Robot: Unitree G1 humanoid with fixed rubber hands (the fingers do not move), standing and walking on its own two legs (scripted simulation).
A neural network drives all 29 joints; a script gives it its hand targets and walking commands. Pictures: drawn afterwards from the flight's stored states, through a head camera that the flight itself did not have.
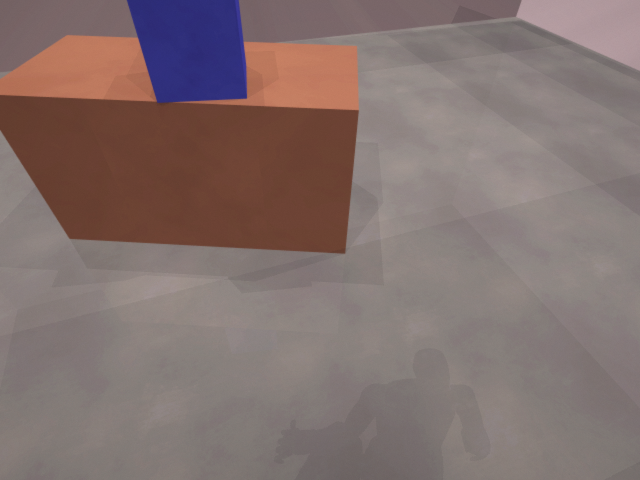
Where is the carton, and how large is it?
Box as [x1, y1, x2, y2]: [127, 0, 246, 102]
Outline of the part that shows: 127,0 157,102 246,98 245,59 238,0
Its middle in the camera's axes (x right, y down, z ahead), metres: -0.39 -0.65 +1.21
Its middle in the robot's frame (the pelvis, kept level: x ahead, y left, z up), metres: +1.35 +0.41 +0.06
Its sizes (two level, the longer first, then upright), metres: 0.279 0.270 0.294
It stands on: a pedestal, 0.66 m high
